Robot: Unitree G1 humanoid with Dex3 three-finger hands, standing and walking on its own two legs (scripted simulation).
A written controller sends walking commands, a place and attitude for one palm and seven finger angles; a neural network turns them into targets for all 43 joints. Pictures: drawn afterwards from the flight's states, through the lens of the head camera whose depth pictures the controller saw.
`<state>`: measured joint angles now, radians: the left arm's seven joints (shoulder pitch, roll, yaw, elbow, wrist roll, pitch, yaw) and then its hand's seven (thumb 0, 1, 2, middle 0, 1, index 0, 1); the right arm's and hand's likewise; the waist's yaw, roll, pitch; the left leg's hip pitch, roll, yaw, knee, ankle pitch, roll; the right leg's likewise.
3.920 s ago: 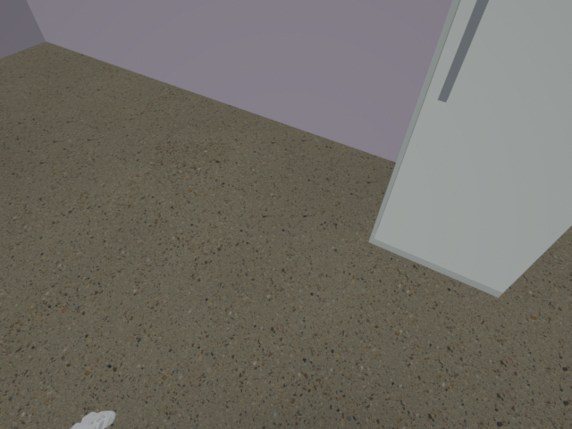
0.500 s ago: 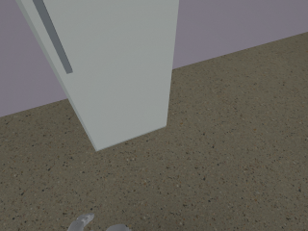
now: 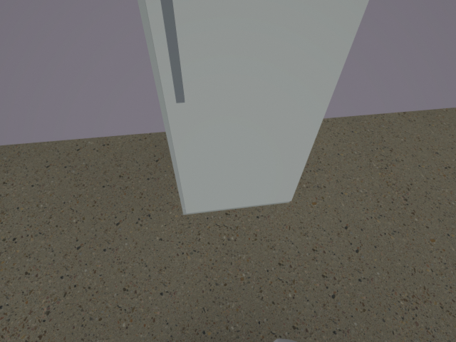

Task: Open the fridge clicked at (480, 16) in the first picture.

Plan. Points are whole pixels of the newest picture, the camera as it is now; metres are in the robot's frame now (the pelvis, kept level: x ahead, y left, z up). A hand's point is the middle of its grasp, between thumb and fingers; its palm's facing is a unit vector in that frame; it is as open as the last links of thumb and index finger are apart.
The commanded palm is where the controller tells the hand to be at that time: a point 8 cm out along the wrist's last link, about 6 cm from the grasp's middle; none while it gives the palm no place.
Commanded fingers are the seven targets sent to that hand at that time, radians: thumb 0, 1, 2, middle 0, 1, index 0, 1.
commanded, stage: turn to face it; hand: left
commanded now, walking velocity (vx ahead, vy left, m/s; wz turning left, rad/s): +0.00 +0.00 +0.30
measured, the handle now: (170, 27) +0.70 +0.16 +0.19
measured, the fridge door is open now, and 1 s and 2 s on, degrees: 0 0 0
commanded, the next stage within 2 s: take the last steps up to it in 0.16 s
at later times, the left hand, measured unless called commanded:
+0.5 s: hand out of the picture -0.06 +0.14 -0.17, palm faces +0.25 -0.95 -0.20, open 7.3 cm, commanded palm none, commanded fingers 0.00 0.90 0.90 -0.20 -0.30 -0.20 -0.30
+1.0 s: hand (172, 334) +0.16 +0.12 -0.18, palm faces +0.16 -0.96 -0.21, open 7.3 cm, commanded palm none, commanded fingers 0.00 0.90 0.90 -0.20 -0.30 -0.20 -0.30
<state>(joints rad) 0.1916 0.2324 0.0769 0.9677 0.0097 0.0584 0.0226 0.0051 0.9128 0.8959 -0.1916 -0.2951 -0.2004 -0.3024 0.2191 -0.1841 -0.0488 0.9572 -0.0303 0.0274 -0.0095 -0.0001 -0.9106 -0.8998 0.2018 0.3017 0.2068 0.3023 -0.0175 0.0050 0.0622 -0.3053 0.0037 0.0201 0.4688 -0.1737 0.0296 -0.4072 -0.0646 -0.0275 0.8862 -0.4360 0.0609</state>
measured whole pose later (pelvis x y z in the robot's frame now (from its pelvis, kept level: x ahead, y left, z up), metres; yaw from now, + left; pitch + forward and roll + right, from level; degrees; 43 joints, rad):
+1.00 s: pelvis +0.12 -0.07 -0.01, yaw +8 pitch -1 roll +0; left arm 0.18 0.17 0.07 1.05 0.01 -0.06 -0.01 0.00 0.91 0.90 -0.19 -0.30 -0.20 -0.30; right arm 0.38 -0.16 -0.05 1.15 -0.02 0.00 -0.01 0.00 -0.91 -0.90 0.20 0.30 0.20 0.30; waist -0.02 0.03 0.08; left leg -0.26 0.11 0.03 1.07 -0.49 0.01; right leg -0.35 -0.04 -0.15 0.62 -0.26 -0.05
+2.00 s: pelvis +0.22 -0.11 +0.01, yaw +7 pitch +1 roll +3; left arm 0.29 0.13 0.03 1.02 0.02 0.01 0.03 0.01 0.92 0.89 -0.20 -0.30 -0.21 -0.30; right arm 0.27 -0.24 -0.08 1.04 -0.03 0.07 0.01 0.00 -0.92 -0.90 0.20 0.30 0.20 0.30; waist 0.01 0.02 0.01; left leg -0.44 0.01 0.01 0.99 -0.30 -0.05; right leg -0.23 -0.08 -0.04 0.43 -0.21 0.00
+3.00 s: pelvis +0.20 -0.03 +0.00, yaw +7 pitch -1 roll +0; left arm 0.25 0.15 -0.01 1.14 0.01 -0.01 0.05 0.00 0.91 0.90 -0.19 -0.30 -0.20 -0.30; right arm 0.31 -0.14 0.01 1.12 -0.02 -0.02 -0.02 0.00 -0.91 -0.90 0.20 0.30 0.20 0.30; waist -0.02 0.00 0.05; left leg -0.18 -0.01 0.08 0.46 -0.28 0.04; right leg -0.20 -0.06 -0.05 0.44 -0.24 0.03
